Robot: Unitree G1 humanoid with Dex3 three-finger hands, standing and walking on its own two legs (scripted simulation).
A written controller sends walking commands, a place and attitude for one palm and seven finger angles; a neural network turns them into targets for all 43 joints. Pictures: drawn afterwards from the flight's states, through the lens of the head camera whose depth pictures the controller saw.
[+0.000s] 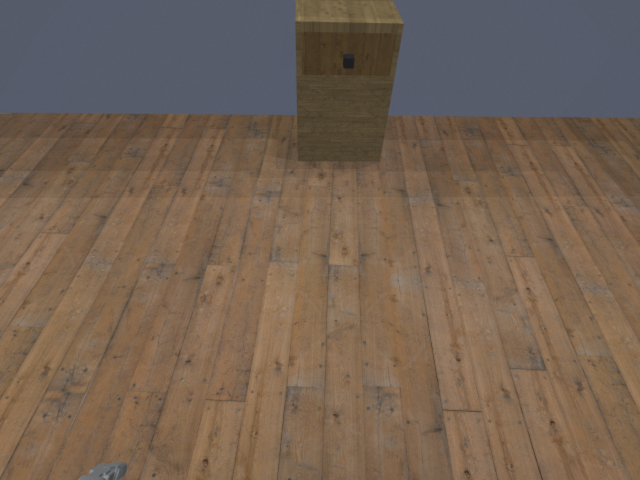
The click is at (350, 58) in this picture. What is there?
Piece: drawer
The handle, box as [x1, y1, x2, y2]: [343, 54, 353, 68]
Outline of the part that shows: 344,54 343,66 346,68 353,68 353,54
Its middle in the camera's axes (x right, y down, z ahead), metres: +0.11 -0.75 +1.62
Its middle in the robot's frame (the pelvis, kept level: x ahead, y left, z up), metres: +1.70 -0.04 -0.22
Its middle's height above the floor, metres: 0.55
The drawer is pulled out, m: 0.00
